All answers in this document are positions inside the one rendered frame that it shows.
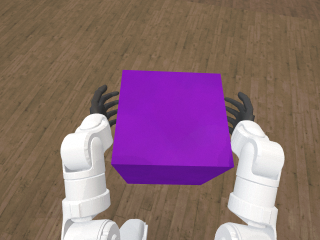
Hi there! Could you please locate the left robot upper arm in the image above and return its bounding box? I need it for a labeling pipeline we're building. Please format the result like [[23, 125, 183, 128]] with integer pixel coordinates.
[[63, 219, 121, 240]]

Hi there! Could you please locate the robot left thigh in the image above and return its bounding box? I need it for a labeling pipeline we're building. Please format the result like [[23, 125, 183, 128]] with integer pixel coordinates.
[[119, 219, 148, 240]]

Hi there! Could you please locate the left robot forearm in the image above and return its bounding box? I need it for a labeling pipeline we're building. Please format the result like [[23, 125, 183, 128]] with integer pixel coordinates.
[[60, 113, 113, 240]]

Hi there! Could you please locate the robot right hand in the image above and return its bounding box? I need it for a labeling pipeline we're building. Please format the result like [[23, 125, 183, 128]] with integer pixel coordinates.
[[224, 92, 255, 135]]

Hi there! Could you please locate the carton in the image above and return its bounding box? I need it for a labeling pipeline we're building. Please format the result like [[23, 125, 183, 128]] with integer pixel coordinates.
[[111, 70, 234, 185]]

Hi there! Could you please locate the right robot forearm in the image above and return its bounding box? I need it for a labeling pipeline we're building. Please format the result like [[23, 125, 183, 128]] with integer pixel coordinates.
[[227, 120, 285, 240]]

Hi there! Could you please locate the robot left hand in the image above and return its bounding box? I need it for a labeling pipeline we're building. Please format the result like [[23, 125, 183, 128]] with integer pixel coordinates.
[[89, 84, 119, 127]]

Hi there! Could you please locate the right robot upper arm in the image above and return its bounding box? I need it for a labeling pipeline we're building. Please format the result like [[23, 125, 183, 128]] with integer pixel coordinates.
[[214, 222, 272, 240]]

